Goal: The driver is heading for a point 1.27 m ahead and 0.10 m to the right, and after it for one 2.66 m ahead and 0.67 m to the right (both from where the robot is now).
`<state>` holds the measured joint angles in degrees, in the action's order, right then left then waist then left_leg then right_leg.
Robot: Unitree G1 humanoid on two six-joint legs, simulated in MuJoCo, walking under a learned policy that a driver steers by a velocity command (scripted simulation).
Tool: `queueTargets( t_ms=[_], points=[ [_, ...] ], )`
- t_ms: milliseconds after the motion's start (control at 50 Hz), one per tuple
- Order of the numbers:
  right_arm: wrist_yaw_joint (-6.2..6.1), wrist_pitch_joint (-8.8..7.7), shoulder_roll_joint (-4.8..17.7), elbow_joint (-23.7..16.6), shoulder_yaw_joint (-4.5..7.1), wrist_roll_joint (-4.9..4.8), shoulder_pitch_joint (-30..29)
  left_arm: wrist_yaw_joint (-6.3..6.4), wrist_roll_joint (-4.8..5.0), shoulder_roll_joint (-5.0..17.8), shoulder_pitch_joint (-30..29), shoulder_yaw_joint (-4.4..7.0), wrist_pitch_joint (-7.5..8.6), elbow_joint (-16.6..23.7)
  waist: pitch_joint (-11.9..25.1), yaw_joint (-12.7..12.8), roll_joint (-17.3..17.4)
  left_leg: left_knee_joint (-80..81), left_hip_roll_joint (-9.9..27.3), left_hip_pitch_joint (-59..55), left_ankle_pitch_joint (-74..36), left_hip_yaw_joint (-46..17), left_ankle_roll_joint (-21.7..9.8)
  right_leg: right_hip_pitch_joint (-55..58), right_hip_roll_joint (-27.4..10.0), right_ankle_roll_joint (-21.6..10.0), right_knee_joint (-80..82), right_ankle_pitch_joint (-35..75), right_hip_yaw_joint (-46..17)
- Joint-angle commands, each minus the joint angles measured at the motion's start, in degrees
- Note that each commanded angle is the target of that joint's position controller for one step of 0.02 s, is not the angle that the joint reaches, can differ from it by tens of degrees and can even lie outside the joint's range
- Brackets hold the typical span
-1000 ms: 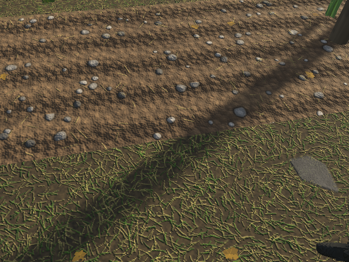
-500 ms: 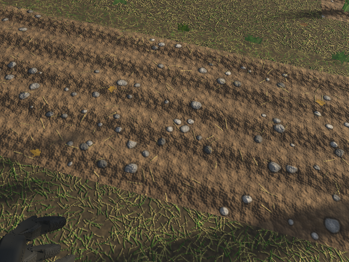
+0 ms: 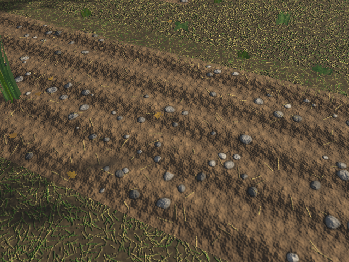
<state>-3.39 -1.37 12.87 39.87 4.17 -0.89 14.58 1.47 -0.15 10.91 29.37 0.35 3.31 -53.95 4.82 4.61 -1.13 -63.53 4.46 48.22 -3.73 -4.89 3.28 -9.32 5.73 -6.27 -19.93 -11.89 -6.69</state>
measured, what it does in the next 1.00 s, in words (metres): walks ahead: left foot, then right foot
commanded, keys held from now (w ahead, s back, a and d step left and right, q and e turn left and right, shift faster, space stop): w+shift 0.62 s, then w+e+shift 0.20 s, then e+shift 0.18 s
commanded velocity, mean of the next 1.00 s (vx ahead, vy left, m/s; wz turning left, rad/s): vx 0.90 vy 0.00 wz -0.17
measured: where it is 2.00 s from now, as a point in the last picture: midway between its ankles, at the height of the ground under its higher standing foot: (192, 168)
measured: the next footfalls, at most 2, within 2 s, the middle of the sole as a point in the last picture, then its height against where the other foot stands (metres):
left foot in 0.36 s outside the picture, level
right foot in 0.82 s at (199, 201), level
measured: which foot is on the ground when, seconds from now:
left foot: up 0.00-0.34, down 0.36-0.84, up 0.86-1.00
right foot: down 0.00-0.36, up 0.38-0.80, down 0.82-1.00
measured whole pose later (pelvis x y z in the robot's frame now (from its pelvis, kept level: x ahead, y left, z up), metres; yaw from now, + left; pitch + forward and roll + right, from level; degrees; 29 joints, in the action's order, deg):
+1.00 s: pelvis +0.78 +0.07 -0.02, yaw -13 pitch +0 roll -1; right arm -0.3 -8.0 15.1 38.2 -0.1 0.8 8.2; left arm -2.0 0.0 17.7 15.9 3.3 3.6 -40.3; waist -5.7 1.9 -0.3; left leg -72.6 1.3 28.2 24.2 -7.3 1.6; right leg -17.0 10.7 -7.4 -24.4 -6.9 -3.7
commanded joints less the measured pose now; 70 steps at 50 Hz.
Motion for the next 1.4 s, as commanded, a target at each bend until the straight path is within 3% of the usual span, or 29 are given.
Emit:
queueTargets(
  t_ms=[20, 260, 320, 360, 380, 400, 420, 460, 480, 520, 580, 660, 740, 780, 820, 840, 860, 880, 900, 940, 1040, 1120, 1180, 1200, 1240, 1260, 1300, 1340, 1400],
  points=[
    [0.32, -2.07, 3.04, -6.5, 0.68, -0.2, -8.29, 0.01, 0.39, 9.45, 1.04, 1.61, 0.97, 3.45, -10.56, 0.04, -4.94, 6.03, 1.27, 11.47, -2.86, -0.56, 0.47, 4.55, -17.52, -1.21, 12.19, -12.17, -18.83],
    [6.1, -6.53, 2.41, -14.32, -1.74, -1.27, -28.44, -0.89, 1.45, 10.0, 7.08, 1.62, -0.24, 1.89, -14.14, 5.96, -6.61, 31.28, -2.47, 2.33, 6.71, 6.63, -2.29, 18.5, -19.08, -5.54, 8.39, 16.45, -10.06],
    [6.13, -6.56, 5.38, -14.18, -0.78, -1.13, -21.09, -0.78, 1.13, 12.36, 3.91, 2.16, -0.41, 2.53, -5.28, -1.0, -9.99, 33.33, -7.63, -21.95, 10.83, 10.12, -6.63, 13.39, -18.72, -3.89, -1.46, 55.79, -5.42],
    [3.91, -5.28, 12.32, -6.64, 2.2, -1.5, 9.98, -0.99, -0.74, 14.87, -5.12, 2.65, 0.6, 5.9, 11.45, -17.9, -7.31, 29.23, -0.43, -64.09, 11.69, 1.77, -12.73, -8.68, -14.96, -0.8, -29.71, 52.18, -2.8],
    [3.73, -4.89, 18.53, -3.64, 3.19, -0.28, 16.34, -1.59, -1.27, 5.92, 0.1, 0.69, 2.5, 8.1, 21.92, -13.13, 13.51, 31.37, 15.16, -86.69, 29.45, -25.37, -18.6, -30.26, -4.71, 2.03, -51.86, -3.04, -0.79],
    [3.98, -5.17, 14.11, -2.25, 2.43, -0.1, 20.24, -2.18, 1.94, 10.04, -1.23, 1.31, 4.56, 7.71, 25.55, -15.95, 17.56, 41.97, 18.3, -87.75, 44.48, -43.9, -21.34, -39.26, -2.82, 1.35, -58.88, -16.85, -7.0],
    [3.38, -4.81, 11.0, -1.68, 1.29, 0.63, 15.36, -2.25, 4.12, 12.78, -8.64, 2.49, 5.03, 9.7, 10.61, -14.88, 13.86, 44.71, 16.0, -79.08, 42.44, -35.68, -18.97, -46.14, -7.5, 1.08, -60.15, -13.41, -2.77],
    [3.92, -4.63, 8.81, -1.71, 0.32, 1.31, 7.65, -2.37, 2.2, 10.21, -13.23, 2.06, 4.98, 10.63, -2.01, -9.56, 2.82, 48.94, 10.86, -57.08, 27.92, -22.87, -18.18, -40.88, -11.16, 1.66, -54.91, -5.63, 0.72],
    [4.54, -4.87, 6.17, -1.68, -0.5, 2.13, 4.6, -2.44, 1.44, 9.09, -11.65, 2.23, 4.17, 10.15, -4.45, -5.86, 2.86, 51.17, 8.55, -49.54, 23.82, -18.73, -17.72, -36.68, -12.83, 2.05, -52.77, -3.11, 0.41],
    [5.24, -5.28, 3.65, -0.45, -1.07, 0.81, 1.88, -2.62, 1.44, 6.29, -9.9, 1.63, 2.33, 9.87, -6.94, -2.26, 4.72, 54.71, 7.3, -41.51, 18.93, -13.97, -18.21, -33.47, -14.71, 3.21, -50.35, -3.65, 0.8],
    [4.86, -6.19, 5.3, 1.88, -0.8, 0.01, 3.03, -2.33, 0.31, 6.51, -17.73, 1.35, 1.84, 13.44, -12.39, -2.27, 3.45, 57.66, 3.92, -34.53, 6.36, -4.61, -16.94, -35.06, -14.69, 5.27, -40.15, 6.86, 3.54],
    [3.85, -7.11, 8.15, 4.6, -0.46, -0.48, 9.38, -3.96, 0.53, 5.28, -28.95, 0.36, 3.29, 16.8, -13.48, -6.24, 2.2, 62.99, 1.99, -30.95, 2.71, 3.65, -14.03, -20.09, -10.19, 3.91, -18.13, 29.06, 8.27],
    [3.37, -5.76, 10.72, 7.31, -0.47, 0.58, 13.51, -5.63, 2.09, 8.35, -35.81, 1.42, 3.07, 20.77, -13.81, -6.74, 4.12, 58.33, 6.05, -50.84, -20.05, 8.24, -9.9, -24.33, -4.63, 0.57, -10.69, 23.42, 10.42],
    [2.3, -4.13, 12.93, 7.53, -0.17, 2.31, 13.92, -6.1, 2.38, 10.99, -33.29, 2.78, 2.6, 21.94, -8.04, -3.68, 9.75, 46.46, 7.75, -58.97, -50.7, 9.99, -7.39, -20.74, -0.14, -1.7, -13.77, 13.91, 14.11],
    [1.28, -2.24, 14.67, 6.25, -0.02, 3.28, 8.81, -5.38, 2.73, 15.32, -10.9, 5.19, 1.16, 16.66, 3.4, 7.94, 11.51, 18.79, 8.11, -54.29, -63.76, 12.16, -5.93, 2.08, 0.24, -5.32, -13.82, 12.46, 12.65],
    [1.18, -2.78, 10.95, 3.82, -1.09, 3.89, 11.66, -4.73, 1.15, 20.46, -1.7, 6.52, 0.4, 14.81, 11.0, 7.15, -1.78, -4.5, 3.41, -32.98, -35.26, 11.11, -3.49, 26.34, -8.78, -10.21, -17.35, 11.34, -3.19],
    [2.86, -4.94, 3.37, 3.01, -3.82, 1.83, 17.52, -5.05, 0.97, 21.26, -2.57, 6.81, 1.05, 15.36, 21.22, 1.8, -16.9, -27.06, -9.84, -10.34, 30.22, 1.41, 0.8, 44.93, -23.9, -22.98, -6.97, -1.14, -39.65],
    [3.4, -7.18, 11.7, 0.74, -2.1, 0.05, 9.35, -4.12, -0.12, 16.79, -2.88, 6.25, 0.91, 15.9, 21.27, 4.84, -8.02, -27.73, -8.17, -7.57, 29.72, -5.62, -2.11, 42.55, -21.27, -18.24, -1.26, 2.83, -41.86],
    [3.31, -8.16, 12.5, -2.77, -1.98, -1.06, 2.16, -3.6, -0.56, 16.21, -7.24, 5.77, 1.18, 17.16, 11.2, 2.79, -4.11, -24.32, -5.6, -5.54, 30.17, -6.19, -2.92, 33.81, -19.63, -15.54, -1.58, 15.3, -33.49],
    [2.78, -8.43, 11.17, -4.02, -1.95, 1.07, -1.52, -3.5, 0.07, 15.52, -14.38, 5.64, 1.78, 18.92, 0.34, -3.18, 6.99, -14.9, -3.02, -9.4, 30.0, -3.74, -2.93, 13.66, -15.38, -14.08, -0.02, 35.01, -21.9],
    [2.6, -6.02, 7.73, -6.89, -2.52, 2.55, -5.01, -1.17, 0.96, 15.29, -18.83, 5.41, 0.11, 19.24, -5.47, -7.25, 2.26, 12.83, -5.87, -21.53, 21.06, 2.31, 1.55, -12.23, -5.69, -10.02, 1.8, 47.78, -10.49],
    [3.22, -5.25, 7.88, -8.78, -1.83, 1.34, -10.24, 0.66, 2.1, 15.97, -13.7, 6.36, -3.24, 16.89, 0.9, -4.0, -2.31, 31.71, -12.76, -37.19, -2.54, 2.32, 1.71, -16.51, -0.87, -1.09, -3.29, 25.46, -13.29],
    [2.78, -5.03, 10.94, -9.05, -0.17, 0.81, -9.3, 1.49, 1.92, 13.65, -16.58, 6.07, -3.75, 17.99, 0.28, -6.64, -5.64, 39.06, -9.12, -39.59, -5.91, -3.58, 0.73, -11.6, -0.87, 1.8, -11.35, 12.76, -18.63],
    [2.5, -5.14, 11.33, -7.49, 0.24, 1.49, -4.68, 1.4, 1.85, 11.73, -17.02, 5.59, -3.76, 18.51, 2.95, -8.58, -4.1, 41.85, -5.8, -44.84, -10.46, -4.29, -0.57, -10.14, 0.91, 3.9, -20.14, 9.16, -16.44],
    [1.94, -3.86, 12.02, -9.25, -0.74, 4.29, -1.1, 0.29, 0.57, 6.12, -2.29, 3.52, -3.62, 18.76, 14.14, -2.53, 14.35, 34.74, 19.03, -63.6, -47.94, -27.67, -13.31, -22.45, 6.93, 8.01, -47.58, -35.89, -8.37],
    [2.24, -2.44, 13.44, -8.76, 0.24, 3.25, -1.78, -0.79, 1.23, 11.76, 5.33, 4.3, -3.92, 18.23, 18.79, -0.47, 16.91, 33.53, 27.58, -63.3, -40.97, -36.7, -21.22, -24.77, 1.15, 10.43, -58.93, -33.26, -6.54],
    [1.25, -0.94, 9.08, -10.29, -0.33, 2.43, -9.06, -0.14, 2.67, 17.69, -6.8, 6.25, -5.83, 18.02, 8.16, -3.22, 6.75, 41.95, 17.2, -50.25, 4.02, -27.61, -17.87, -30.06, -5.47, 11.99, -61.88, -18.45, -0.75],
    [1.26, -0.15, 8.91, -10.27, -0.93, 2.59, -12.99, 0.84, 2.1, 17.03, -11.54, 6.48, -7.83, 19.87, -0.29, -2.92, 4.97, 45.93, 9.65, -35.68, 6.6, -14.04, -14.1, -25.27, -6.82, 12.13, -57.7, -13.28, 1.63],
    [1.11, -0.19, 10.16, -7.03, 0.15, 2.97, -10.41, 0.94, 1.39, 11.55, -12.7, 5.27, -7.17, 21.66, -0.35, -3.53, 8.02, 48.0, 7.51, -35.55, 0.64, -4.56, -15.26, -22.86, -7.88, 11.7, -49.24, -10.8, 4.63]
  ],
)
Keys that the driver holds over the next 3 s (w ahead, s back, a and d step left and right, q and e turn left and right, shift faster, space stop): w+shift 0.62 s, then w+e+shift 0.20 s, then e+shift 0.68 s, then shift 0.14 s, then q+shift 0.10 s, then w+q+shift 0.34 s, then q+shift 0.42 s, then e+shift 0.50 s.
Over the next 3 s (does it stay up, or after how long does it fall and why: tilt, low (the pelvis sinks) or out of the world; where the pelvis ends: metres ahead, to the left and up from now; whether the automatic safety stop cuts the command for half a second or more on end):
stays up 1.40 -0.04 -0.02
